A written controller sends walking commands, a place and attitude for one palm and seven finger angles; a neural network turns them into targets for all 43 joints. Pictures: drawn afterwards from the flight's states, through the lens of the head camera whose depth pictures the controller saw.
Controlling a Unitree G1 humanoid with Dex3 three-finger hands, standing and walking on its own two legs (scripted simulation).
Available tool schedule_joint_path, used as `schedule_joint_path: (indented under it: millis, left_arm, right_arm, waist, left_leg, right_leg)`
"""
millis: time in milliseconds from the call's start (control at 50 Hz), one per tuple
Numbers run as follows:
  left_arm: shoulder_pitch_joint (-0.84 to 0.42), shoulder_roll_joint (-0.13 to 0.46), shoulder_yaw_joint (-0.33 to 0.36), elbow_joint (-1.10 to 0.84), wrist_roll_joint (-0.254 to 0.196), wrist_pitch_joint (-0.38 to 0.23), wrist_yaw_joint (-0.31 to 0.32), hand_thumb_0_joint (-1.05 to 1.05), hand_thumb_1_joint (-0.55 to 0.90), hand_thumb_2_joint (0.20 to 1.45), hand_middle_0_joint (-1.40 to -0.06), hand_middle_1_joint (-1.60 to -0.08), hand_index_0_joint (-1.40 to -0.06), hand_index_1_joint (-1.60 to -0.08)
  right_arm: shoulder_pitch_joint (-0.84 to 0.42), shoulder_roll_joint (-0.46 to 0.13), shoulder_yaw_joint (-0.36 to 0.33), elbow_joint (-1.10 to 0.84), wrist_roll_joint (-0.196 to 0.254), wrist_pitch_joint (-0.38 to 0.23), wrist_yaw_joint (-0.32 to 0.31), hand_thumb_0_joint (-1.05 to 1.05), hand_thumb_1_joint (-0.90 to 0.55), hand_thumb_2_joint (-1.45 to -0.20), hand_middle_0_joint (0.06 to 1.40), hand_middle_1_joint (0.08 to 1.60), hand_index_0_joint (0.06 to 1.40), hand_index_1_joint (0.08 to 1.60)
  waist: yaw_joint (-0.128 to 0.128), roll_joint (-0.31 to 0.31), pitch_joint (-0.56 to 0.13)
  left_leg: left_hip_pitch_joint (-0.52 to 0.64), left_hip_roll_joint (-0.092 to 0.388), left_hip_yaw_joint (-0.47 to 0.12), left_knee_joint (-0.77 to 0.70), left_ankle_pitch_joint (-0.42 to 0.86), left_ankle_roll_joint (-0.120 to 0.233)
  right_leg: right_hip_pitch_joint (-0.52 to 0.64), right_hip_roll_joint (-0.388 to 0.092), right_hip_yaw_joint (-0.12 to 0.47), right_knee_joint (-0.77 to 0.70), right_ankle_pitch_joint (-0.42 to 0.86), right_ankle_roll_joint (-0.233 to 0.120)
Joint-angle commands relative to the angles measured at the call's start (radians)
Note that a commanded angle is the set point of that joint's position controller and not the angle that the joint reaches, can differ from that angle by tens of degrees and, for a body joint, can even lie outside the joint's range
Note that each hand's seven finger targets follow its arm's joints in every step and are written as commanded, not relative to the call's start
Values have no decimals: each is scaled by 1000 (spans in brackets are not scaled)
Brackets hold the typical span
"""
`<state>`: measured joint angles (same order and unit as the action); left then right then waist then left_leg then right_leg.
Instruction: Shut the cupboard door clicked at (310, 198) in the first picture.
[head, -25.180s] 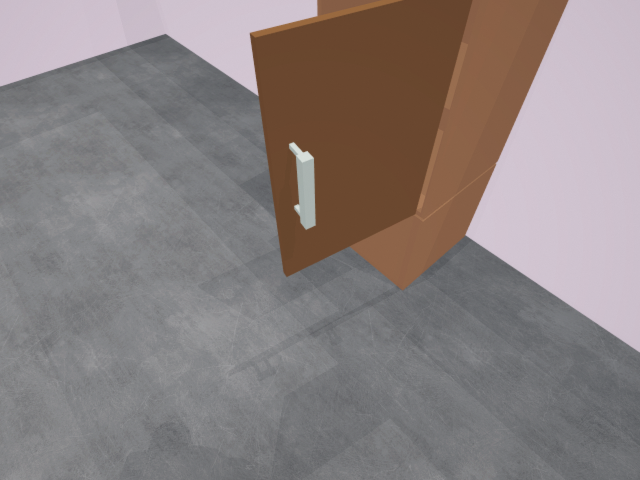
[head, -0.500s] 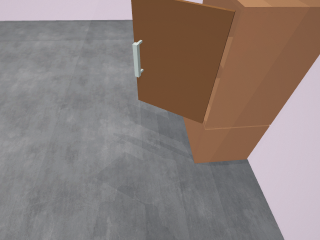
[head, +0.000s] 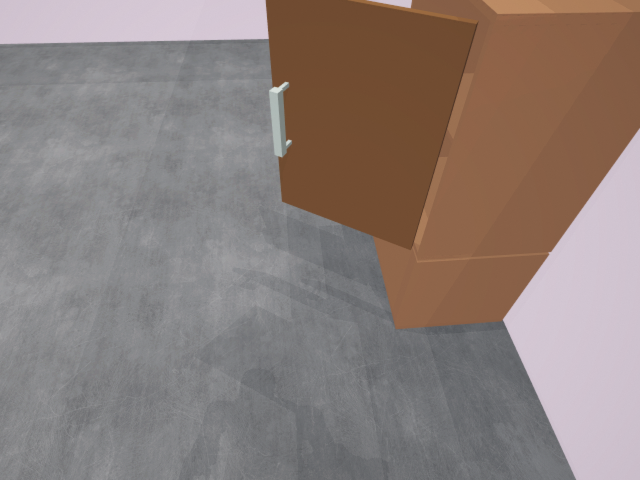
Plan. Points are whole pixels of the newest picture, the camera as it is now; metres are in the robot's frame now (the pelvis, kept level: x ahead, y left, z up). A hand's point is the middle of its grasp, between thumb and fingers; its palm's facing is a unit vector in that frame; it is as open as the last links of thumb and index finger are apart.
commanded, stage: look to check the result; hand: left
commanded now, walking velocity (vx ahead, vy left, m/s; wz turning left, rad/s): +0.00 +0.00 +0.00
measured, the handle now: (282, 120) +0.91 +0.15 -0.04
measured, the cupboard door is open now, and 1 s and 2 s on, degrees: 57 57 57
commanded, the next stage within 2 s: walk to a spot facing it in 0.04 s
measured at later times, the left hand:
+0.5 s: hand out of the picture +0.03 +0.21 -0.19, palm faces +0.15 -0.96 -0.24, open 7.4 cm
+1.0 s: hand out of the picture +0.01 +0.23 -0.16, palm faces +0.42 -0.86 -0.28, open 7.4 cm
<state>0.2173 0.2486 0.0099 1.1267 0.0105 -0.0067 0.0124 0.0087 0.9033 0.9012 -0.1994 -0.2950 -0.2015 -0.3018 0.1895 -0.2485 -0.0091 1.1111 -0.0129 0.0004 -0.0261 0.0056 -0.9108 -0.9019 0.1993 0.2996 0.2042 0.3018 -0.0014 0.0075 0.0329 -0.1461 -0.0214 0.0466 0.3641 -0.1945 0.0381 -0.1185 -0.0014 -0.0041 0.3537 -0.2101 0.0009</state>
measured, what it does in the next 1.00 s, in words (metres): lifts its right foot, turning left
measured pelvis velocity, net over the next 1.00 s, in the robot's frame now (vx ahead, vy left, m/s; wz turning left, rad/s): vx -0.01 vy -0.02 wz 0.46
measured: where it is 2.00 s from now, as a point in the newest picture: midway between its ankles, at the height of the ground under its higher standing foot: outside the picture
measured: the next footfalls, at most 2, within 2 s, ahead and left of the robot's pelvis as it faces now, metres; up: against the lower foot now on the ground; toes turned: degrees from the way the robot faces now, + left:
right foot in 1.04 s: +0.07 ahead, -0.12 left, +0.00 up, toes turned +29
left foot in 1.44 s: -0.07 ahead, +0.08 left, +0.00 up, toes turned +50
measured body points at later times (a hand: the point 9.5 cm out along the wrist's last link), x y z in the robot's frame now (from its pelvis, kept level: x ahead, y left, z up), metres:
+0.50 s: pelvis +0.00 +0.00 -0.02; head +0.03 +0.02 +0.43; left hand +0.02 +0.26 -0.17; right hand +0.06 -0.24 -0.16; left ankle -0.01 +0.09 -0.72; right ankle -0.01 -0.12 -0.75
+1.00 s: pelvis -0.01 -0.02 -0.01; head +0.04 +0.00 +0.44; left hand -0.01 +0.27 -0.14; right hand +0.13 -0.24 -0.16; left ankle +0.00 +0.11 -0.75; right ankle +0.03 -0.15 -0.73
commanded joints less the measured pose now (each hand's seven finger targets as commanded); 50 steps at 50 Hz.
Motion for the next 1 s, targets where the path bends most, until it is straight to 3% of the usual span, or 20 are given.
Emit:
schedule_joint_path:
  millis: [0, 160, 220, 280, 340, 380, 420, 460, 500, 520, 540, 560, 580, 620, 700, 740, 820, 900, 960, 980]
  left_arm:
    - [5, 168, 30, -44, 4, -16, 11, 0, 900, 900, -200, -300, -200, -300]
    - [-30, 188, 34, -52, 2, -18, 9, 0, 900, 900, -200, -300, -200, -300]
    - [11, 117, 26, -51, -1, 5, 19, 0, 900, 900, -200, -300, -200, -300]
    - [25, 137, 40, -73, 1, 17, 22, 0, 900, 900, -200, -300, -200, -300]
    - [36, 171, 63, -106, 5, 20, 27, 0, 900, 900, -200, -300, -200, -300]
    - [42, 176, 73, -132, 8, 20, 30, 0, 900, 900, -200, -300, -200, -300]
    - [14, 171, 79, -160, 18, 20, 37, 0, 900, 900, -200, -300, -200, -300]
    - [-24, 171, 87, -188, 22, 18, 36, 0, 900, 900, -200, -300, -200, -300]
    - [-49, 168, 93, -210, 16, 21, 32, 0, 900, 900, -200, -300, -200, -300]
    - [-30, 146, 88, -216, 8, 28, 29, 0, 900, 900, -200, -300, -200, -300]
    - [19, 77, 81, -236, -2, 38, 24, 0, 900, 900, -200, -300, -200, -300]
    - [-49, 76, 71, -266, 5, 48, 29, 0, 900, 900, -200, -300, -200, -300]
    - [-41, 84, 77, -279, 9, 49, 23, 0, 900, 900, -200, -300, -200, -300]
    - [-78, 85, 89, -265, 20, 51, 18, 0, 900, 900, -200, -300, -200, -300]
    - [-39, 67, 86, -260, 13, 32, 7, 0, 900, 900, -200, -300, -200, -300]
    - [-40, 56, 85, -270, 12, 32, 8, 0, 900, 900, -200, -300, -200, -300]
    - [-69, 58, 82, -295, 11, 36, 10, 0, 900, 900, -200, -300, -200, -300]
    - [-55, 62, 78, -309, 8, 36, 13, 0, 900, 900, -200, -300, -200, -300]
    - [44, 82, 87, -286, 0, 32, 19, 0, 900, 900, -200, -300, -200, -300]
    - [92, 115, 97, -278, 5, 27, 23, 0, 900, 900, -200, -300, -200, -300]
  right_arm:
    - [6, -174, -29, -42, 3, -22, -6, 0, -900, -900, 200, 300, 200, 300]
    - [-20, -190, -29, -45, 1, -22, -3, 0, -900, -900, 200, 300, 200, 300]
    - [15, -97, -10, -43, 1, -2, 2, 0, -900, -900, 200, 300, 200, 300]
    - [9, -108, -21, -66, -1, 13, 4, 0, -900, -900, 200, 300, 200, 300]
    - [17, -95, -34, -97, 1, 23, 7, 0, -900, -900, 200, 300, 200, 300]
    - [9, -77, -45, -124, -3, 35, 9, 0, -900, -900, 200, 300, 200, 300]
    - [7, -72, -56, -146, 0, 43, 10, 0, -900, -900, 200, 300, 200, 300]
    - [22, -50, -56, -160, 4, 45, 21, 0, -900, -900, 200, 300, 200, 300]
    - [85, -43, -56, -157, 3, 39, 30, 0, -900, -900, 200, 300, 200, 300]
    - [140, -68, -59, -144, -3, 31, 31, 0, -900, -900, 200, 300, 200, 300]
    - [178, -162, -78, -149, -16, 23, 25, 0, -900, -900, 200, 300, 200, 300]
    - [216, -206, -92, -138, -21, 32, 11, 0, -900, -900, 200, 300, 200, 300]
    - [191, -211, -93, -147, -24, 36, 10, 0, -900, -900, 200, 300, 200, 300]
    - [125, -169, -82, -183, -24, 27, -1, 0, -900, -900, 200, 300, 200, 300]
    - [114, -148, -78, -190, -16, 9, -11, 0, -900, -900, 200, 300, 200, 300]
    - [120, -147, -83, -191, -17, 10, -10, 0, -900, -900, 200, 300, 200, 300]
    - [127, -154, -91, -194, -18, 21, -3, 0, -900, -900, 200, 300, 200, 300]
    - [92, -167, -104, -212, -23, 34, 3, 0, -900, -900, 200, 300, 200, 300]
    - [33, -156, -111, -240, -14, 43, 7, 0, -900, -900, 200, 300, 200, 300]
    - [14, -127, -109, -253, -6, 46, 12, 0, -900, -900, 200, 300, 200, 300]
  waist:
    - [-1, -7, -21]
    - [-2, -6, -27]
    - [3, -3, -21]
    - [12, -9, -4]
    - [18, -97, -38]
    - [26, -184, -33]
    - [19, -191, -6]
    - [-8, -159, 16]
    - [-41, -112, -7]
    - [-59, 36, -32]
    - [-56, 370, -39]
    - [-86, 340, -43]
    - [-66, 230, -53]
    - [-41, 152, 5]
    - [-21, 57, -80]
    - [-27, 68, -118]
    - [-41, 122, -101]
    - [-31, 179, -97]
    - [18, 159, -111]
    - [45, 77, -107]
  left_leg:
    - [32, 139, -127, -71, 143, 2]
    - [31, 137, -131, -70, 175, -5]
    - [-21, 129, -134, -26, 215, -17]
    - [-97, 114, -150, 27, 198, -16]
    - [-167, 56, -99, 178, 156, -37]
    - [-231, 24, -51, 389, -172, -52]
    - [-281, 50, -52, 552, -341, -53]
    - [-260, 87, -50, 484, -339, -58]
    - [-144, 92, -26, 260, -131, -60]
    - [-21, 105, -75, 110, 106, -45]
    - [34, 321, -448, -11, 424, 55]
    - [14, 406, -555, -65, 471, 139]
    - [-52, 400, -485, -81, 198, 162]
    - [-120, 315, -485, -110, 13, 90]
    - [16, 245, -392, -50, 228, 100]
    - [49, 235, -388, -37, 246, 113]
    - [20, 222, -440, -52, 175, 122]
    - [-45, 190, -488, -33, 150, 119]
    - [-199, 127, -480, 5, 61, 71]
    - [-325, 71, -433, 59, -80, 25]
  right_leg:
    - [-29, -101, 89, -61, 127, -44]
    - [-4, -111, 80, -56, 162, -42]
    - [2, -124, 43, 4, 179, -23]
    - [0, -143, 35, 44, 179, -34]
    - [46, -243, 75, 45, 258, -97]
    - [43, -339, 115, 12, 354, -179]
    - [17, -398, 99, 16, 448, -223]
    - [-13, -385, 24, 66, 479, -192]
    - [-62, -338, -65, 188, 387, -110]
    - [-159, -272, -121, 322, 212, -47]
    - [-353, -103, -170, 548, -277, 50]
    - [-399, -52, -51, 702, -466, 46]
    - [-367, -82, 5, 760, -395, 27]
    - [-431, -83, 32, 805, -255, 37]
    - [-455, -67, 36, 753, -151, 61]
    - [-443, -56, 32, 705, -161, 66]
    - [-413, -34, 25, 610, -186, 69]
    - [-292, 4, 15, 408, -217, 56]
    - [-52, 31, -2, 168, -99, 40]
    - [76, -27, 41, 22, -72, 23]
